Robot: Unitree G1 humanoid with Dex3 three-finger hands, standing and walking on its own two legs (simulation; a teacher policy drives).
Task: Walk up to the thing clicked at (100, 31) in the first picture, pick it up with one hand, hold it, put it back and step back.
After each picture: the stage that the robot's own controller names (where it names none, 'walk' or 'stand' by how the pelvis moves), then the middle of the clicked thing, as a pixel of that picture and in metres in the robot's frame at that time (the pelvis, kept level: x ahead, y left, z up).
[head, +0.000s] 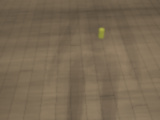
stand; (101, 33) +1.53 -0.19 -0.72
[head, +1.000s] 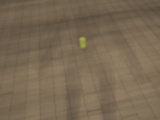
walk; (82, 42) +1.40 +0.13 -0.71
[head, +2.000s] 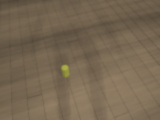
walk; (65, 71) +0.89 +0.25 -0.71
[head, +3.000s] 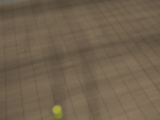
walk; (57, 112) +0.49 +0.20 -0.70
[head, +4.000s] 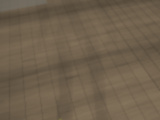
stand; out of the picture +0.39 +0.21 -0.72
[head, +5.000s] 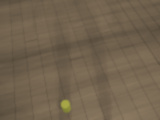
stand; (66, 106) +0.44 +0.15 -0.70
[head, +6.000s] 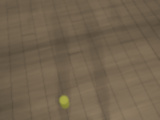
stand; (64, 102) +0.43 +0.16 -0.67
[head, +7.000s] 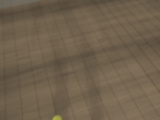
stand; out of the picture +0.41 +0.21 -0.71
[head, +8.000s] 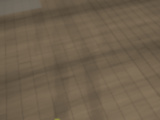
stand; out of the picture +0.42 +0.22 -0.72
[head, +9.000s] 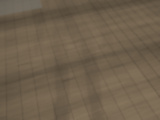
stand; out of the picture +0.40 +0.22 -0.73
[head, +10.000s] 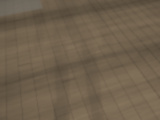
go down; out of the picture +0.40 +0.22 -0.73
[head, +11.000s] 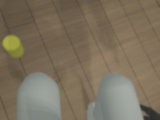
go down; (14, 47) +0.47 +0.27 -0.30
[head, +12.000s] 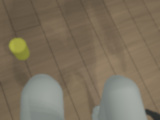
approach; (20, 49) +0.46 +0.27 -0.29
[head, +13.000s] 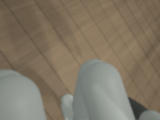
close in; out of the picture +0.44 +0.32 -0.22
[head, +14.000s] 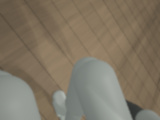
close; out of the picture +0.43 +0.33 -0.22
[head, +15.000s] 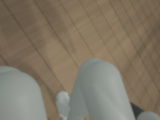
lift; out of the picture +0.41 +0.31 -0.23
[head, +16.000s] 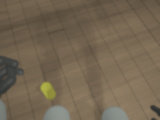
close; (48, 91) +0.43 +0.22 -0.50
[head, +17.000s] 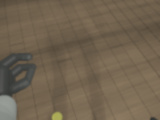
close; (57, 117) +0.39 +0.19 -0.61
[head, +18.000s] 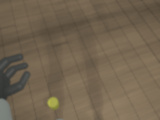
stand; (53, 103) +0.39 +0.20 -0.58
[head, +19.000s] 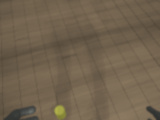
hold; (60, 112) +0.39 +0.19 -0.61
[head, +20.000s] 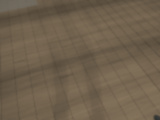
stand; out of the picture +0.37 +0.19 -0.66
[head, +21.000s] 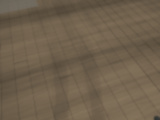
stand; out of the picture +0.38 +0.19 -0.66
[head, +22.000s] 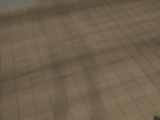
stand; out of the picture +0.38 +0.18 -0.65
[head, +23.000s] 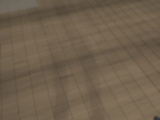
hold; out of the picture +0.38 +0.18 -0.65
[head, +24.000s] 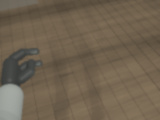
hold; out of the picture +0.38 +0.19 -0.67
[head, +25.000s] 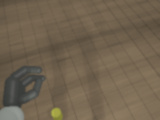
close; (57, 114) +0.40 +0.20 -0.64
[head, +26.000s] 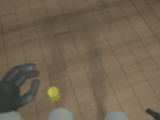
close; (54, 94) +0.41 +0.20 -0.53
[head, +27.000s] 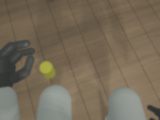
close; (48, 70) +0.44 +0.22 -0.37
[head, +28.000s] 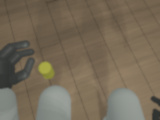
close; (46, 70) +0.44 +0.22 -0.38
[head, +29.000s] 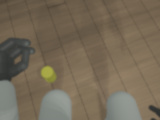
close; (49, 74) +0.43 +0.22 -0.41
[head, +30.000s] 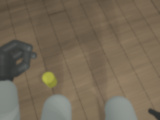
close; (50, 79) +0.42 +0.21 -0.45
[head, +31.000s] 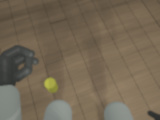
close; (51, 85) +0.42 +0.21 -0.48
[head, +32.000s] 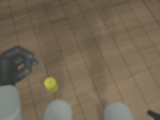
close; (51, 85) +0.42 +0.21 -0.48
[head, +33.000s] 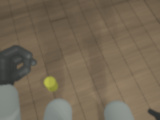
close; (51, 84) +0.42 +0.21 -0.48
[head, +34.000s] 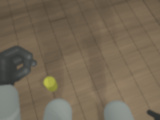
close; (51, 84) +0.42 +0.21 -0.48
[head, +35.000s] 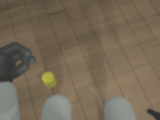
hold; (49, 79) +0.42 +0.21 -0.45
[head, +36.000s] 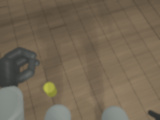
close; (50, 89) +0.41 +0.21 -0.51
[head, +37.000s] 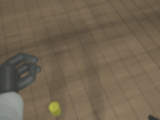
close; (55, 109) +0.41 +0.20 -0.59
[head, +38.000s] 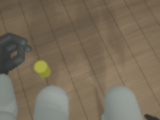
hold; (42, 69) +0.44 +0.22 -0.38
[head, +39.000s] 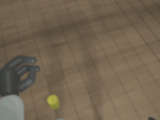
crouch; (53, 102) +0.41 +0.20 -0.58
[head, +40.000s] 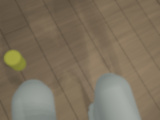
crouch; (16, 61) +0.44 +0.24 -0.30
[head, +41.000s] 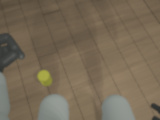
lower; (45, 78) +0.44 +0.22 -0.44
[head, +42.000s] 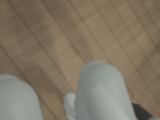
lower; out of the picture +0.42 +0.29 -0.22
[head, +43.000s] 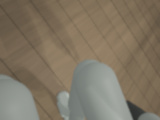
lower; out of the picture +0.43 +0.32 -0.22
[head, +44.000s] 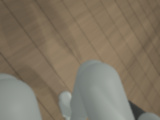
lower; out of the picture +0.42 +0.32 -0.22
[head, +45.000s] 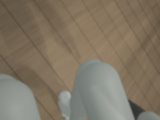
lower; out of the picture +0.43 +0.32 -0.22
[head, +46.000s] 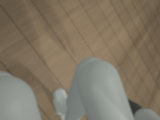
open; out of the picture +0.45 +0.34 -0.23
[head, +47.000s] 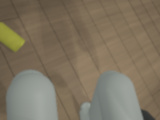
stand; (8, 37) +0.51 +0.27 -0.28
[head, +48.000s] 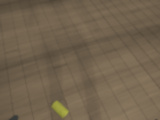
stand; (59, 109) +0.49 +0.16 -0.66
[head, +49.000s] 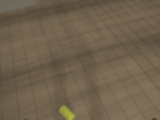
stand; (66, 113) +0.52 +0.15 -0.69
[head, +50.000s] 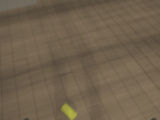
stand; (68, 111) +0.52 +0.14 -0.69
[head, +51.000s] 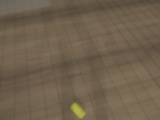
stand; (77, 110) +0.55 +0.09 -0.74
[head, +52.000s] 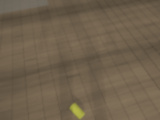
stand; (77, 111) +0.54 +0.09 -0.75
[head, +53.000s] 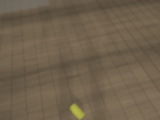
stand; (77, 111) +0.54 +0.09 -0.75
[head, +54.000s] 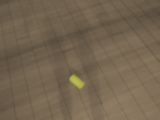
walk; (76, 81) +0.65 +0.10 -0.72
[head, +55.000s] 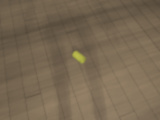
walk; (79, 57) +0.90 +0.07 -0.72
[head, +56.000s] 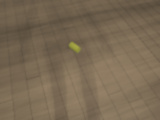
stand; (74, 47) +1.18 +0.13 -0.73
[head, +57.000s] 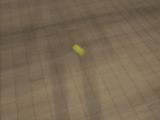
stand; (78, 50) +1.16 +0.09 -0.74
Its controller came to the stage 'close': yes
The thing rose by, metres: 0.01
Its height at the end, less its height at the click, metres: -0.02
